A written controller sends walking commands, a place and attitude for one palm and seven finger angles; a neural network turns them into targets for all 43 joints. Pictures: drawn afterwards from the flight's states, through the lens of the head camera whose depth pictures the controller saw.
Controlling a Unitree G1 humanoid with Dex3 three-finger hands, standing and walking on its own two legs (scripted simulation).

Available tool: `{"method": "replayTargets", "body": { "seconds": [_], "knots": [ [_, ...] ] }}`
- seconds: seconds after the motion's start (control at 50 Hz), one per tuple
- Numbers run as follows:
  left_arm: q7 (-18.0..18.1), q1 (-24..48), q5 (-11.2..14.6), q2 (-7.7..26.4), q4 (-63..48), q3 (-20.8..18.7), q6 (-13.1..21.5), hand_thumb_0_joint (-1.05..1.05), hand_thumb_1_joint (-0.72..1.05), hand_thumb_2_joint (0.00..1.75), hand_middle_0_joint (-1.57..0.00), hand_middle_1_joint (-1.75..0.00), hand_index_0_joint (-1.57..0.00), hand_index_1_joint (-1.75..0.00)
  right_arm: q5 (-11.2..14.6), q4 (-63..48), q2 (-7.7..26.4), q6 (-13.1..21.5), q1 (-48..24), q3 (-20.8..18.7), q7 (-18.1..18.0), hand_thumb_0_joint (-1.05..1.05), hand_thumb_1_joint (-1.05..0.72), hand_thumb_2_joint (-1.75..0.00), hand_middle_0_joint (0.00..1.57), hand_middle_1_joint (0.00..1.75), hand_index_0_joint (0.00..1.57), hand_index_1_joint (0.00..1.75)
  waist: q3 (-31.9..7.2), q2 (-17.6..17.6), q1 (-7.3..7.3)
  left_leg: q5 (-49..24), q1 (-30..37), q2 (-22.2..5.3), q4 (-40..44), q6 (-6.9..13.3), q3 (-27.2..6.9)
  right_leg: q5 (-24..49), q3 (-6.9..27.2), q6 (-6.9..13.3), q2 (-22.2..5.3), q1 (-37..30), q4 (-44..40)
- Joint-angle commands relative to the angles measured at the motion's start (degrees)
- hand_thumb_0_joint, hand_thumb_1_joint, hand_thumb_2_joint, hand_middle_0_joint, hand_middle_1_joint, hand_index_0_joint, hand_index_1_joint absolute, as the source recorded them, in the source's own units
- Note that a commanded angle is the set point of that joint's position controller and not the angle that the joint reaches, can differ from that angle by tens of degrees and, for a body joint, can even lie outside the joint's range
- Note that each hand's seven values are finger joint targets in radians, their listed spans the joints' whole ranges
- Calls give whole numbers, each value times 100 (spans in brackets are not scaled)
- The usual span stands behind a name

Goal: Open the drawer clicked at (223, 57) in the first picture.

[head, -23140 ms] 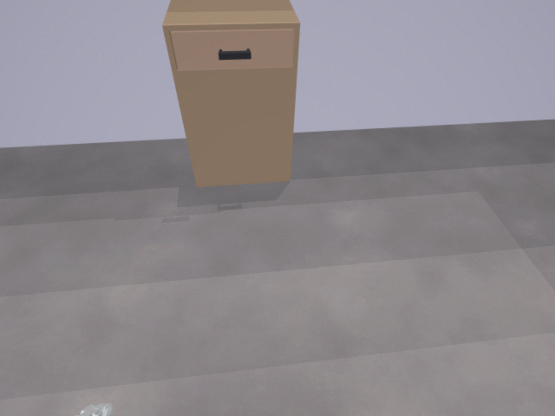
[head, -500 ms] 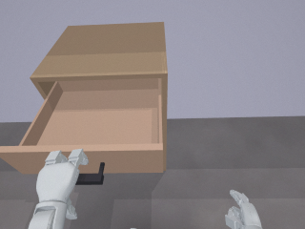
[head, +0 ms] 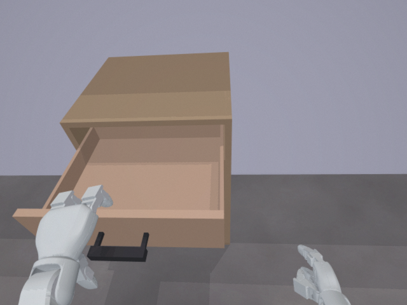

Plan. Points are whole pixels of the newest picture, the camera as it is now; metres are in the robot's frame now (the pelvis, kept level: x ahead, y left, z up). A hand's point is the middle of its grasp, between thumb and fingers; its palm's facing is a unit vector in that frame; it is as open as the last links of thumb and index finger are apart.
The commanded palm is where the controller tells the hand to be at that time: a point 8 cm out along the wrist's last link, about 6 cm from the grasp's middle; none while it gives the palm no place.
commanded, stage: lift the hand off the handle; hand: left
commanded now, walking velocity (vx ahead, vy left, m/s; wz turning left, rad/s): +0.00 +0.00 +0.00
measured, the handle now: (120, 244) +0.24 +0.24 -0.04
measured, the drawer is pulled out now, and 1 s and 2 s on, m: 0.30 0.30 0.30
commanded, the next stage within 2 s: draw the hand back to the body in 0.32 s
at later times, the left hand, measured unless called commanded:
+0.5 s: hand (88, 231) +0.20 +0.24 +0.09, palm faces +0.03 -0.13 -0.99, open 13.8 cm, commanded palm +0.18 +0.23 +0.16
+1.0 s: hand (68, 234) +0.19 +0.25 +0.12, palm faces +0.07 -0.08 -0.99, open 13.8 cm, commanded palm +0.16 +0.26 +0.17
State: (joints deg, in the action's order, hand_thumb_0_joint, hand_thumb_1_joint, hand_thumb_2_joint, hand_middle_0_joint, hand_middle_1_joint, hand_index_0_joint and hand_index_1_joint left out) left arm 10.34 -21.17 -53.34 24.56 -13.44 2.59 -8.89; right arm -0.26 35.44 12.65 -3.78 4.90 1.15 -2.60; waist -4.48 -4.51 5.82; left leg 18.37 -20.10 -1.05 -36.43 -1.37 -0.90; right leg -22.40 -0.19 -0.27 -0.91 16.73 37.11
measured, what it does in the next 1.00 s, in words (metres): stands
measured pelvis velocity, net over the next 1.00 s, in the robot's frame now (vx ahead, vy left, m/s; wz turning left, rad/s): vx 0.01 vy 0.00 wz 0.01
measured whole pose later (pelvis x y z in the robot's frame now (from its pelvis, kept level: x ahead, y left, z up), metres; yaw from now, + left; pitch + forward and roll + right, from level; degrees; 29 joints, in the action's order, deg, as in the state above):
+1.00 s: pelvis +0.01 +0.00 +0.01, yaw +1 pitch +1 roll +0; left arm 5.0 -28.1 -49.4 29.9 -25.7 -3.8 -3.1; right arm 0.4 32.8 13.6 -3.7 5.7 1.3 -1.5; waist -2.5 -5.2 6.6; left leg 16.8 -16.1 -1.2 -32.3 -1.3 -1.5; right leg -20.0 -0.9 -0.4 -0.7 11.7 31.1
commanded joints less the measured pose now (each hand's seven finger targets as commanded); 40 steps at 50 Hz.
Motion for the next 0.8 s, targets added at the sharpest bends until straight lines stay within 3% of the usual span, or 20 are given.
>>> {"method": "replayTargets", "body": {
  "seconds": [0.0,0.14,0.22,0.28,0.34,0.36,0.4,0.44,0.5,0.54,0.62,0.66,0.72,0.78],
  "knots": [
    [-8,480,-24,1102,-1694,-737,201,0,-50,30,-30,-120,-30,-120,-29,-1077,554,264,-909,-182,31,0,-90,-90,20,30,20,30,-659,264,14,-1698,852,222,492,279,257,2068,-228,97,167,-93,-747],
    [31,337,62,1052,-2175,-929,369,0,-50,30,-30,-120,-30,-120,15,-1152,539,281,-991,-192,128,0,-90,-90,20,30,20,30,-508,22,13,-1790,1002,147,576,224,221,1928,-268,148,183,-88,-907],
    [-27,602,47,1148,-1809,-945,218,0,-50,30,-30,-120,-30,-120,26,-1055,553,240,-911,-197,104,0,-90,-90,20,30,20,30,-404,277,-1,-1649,1012,165,713,229,233,1769,-293,106,166,-107,-1010],
    [-218,558,112,847,-1639,-617,55,0,-50,30,-30,-120,-30,-120,78,-1062,566,208,-940,-185,145,0,-90,-90,20,30,20,30,-331,422,-31,-1620,995,157,823,228,241,1796,-306,96,164,-194,-1071],
    [-362,686,186,1058,-1789,-724,8,0,-50,30,-30,-120,-30,-120,107,-1153,590,215,-1156,-137,134,0,-90,-90,20,30,20,30,-408,383,-13,-1542,1010,167,864,231,229,1799,-240,111,163,-342,-1113],
    [-410,766,125,933,-1874,-529,43,0,-50,30,-30,-120,-30,-120,62,-1174,555,235,-994,-114,140,0,-90,-90,20,30,20,30,-573,374,8,-1591,1047,200,869,271,235,1788,-279,99,128,-362,-1086],
    [-427,802,90,1089,-1818,-653,142,0,-50,30,-30,-120,-30,-120,27,-1128,569,226,-958,-131,112,0,-90,-90,20,30,20,30,-479,333,7,-1617,1064,201,883,273,247,1807,-293,98,145,-342,-1137],
    [-355,780,69,1469,-1954,-1099,241,0,-50,30,-30,-120,-30,-120,42,-1145,571,243,-1102,-106,91,0,-90,-90,20,30,20,30,-525,201,75,-1573,1082,166,849,245,231,1805,-210,143,151,-409,-1166],
    [-241,499,40,1257,-2104,-1019,409,0,-50,30,-30,-120,-30,-120,10,-1143,543,248,-935,-143,126,0,-90,-90,20,30,20,30,-618,40,101,-1814,1122,188,799,232,251,1960,-295,155,150,-398,-1102],
    [-155,189,163,1333,-2186,-1264,404,0,-50,30,-30,-120,-30,-120,64,-1212,540,287,-1034,-153,152,0,-90,-90,20,30,20,30,-629,-69,132,-1825,1106,150,769,201,251,2024,-261,172,147,-439,-1096],
    [-149,21,223,1257,-2009,-1242,317,0,-50,30,-30,-120,-30,-120,74,-1192,588,232,-925,-189,190,0,-90,-90,20,30,20,30,-462,276,79,-1772,979,168,765,213,276,2116,-275,106,130,-357,-1091],
    [-209,-28,290,1143,-2044,-1111,264,0,-50,30,-30,-120,-30,-120,95,-1223,589,258,-905,-184,196,0,-90,-90,20,30,20,30,-478,216,52,-1685,980,170,785,232,279,1973,-302,105,136,-330,-1102],
    [-288,38,316,1310,-2155,-1166,286,0,-50,30,-30,-120,-30,-120,93,-1253,631,258,-932,-198,158,0,-90,-90,20,30,20,30,-424,372,18,-1654,1012,180,770,247,277,2008,-284,64,100,-298,-1134],
    [-351,153,341,1342,-2325,-1121,413,0,-50,30,-30,-120,-30,-120,75,-1272,609,304,-900,-178,114,0,-90,-90,20,30,20,30,-404,259,-11,-1518,1095,164,778,265,254,1731,-299,72,90,-197,-1190]
  ]
}}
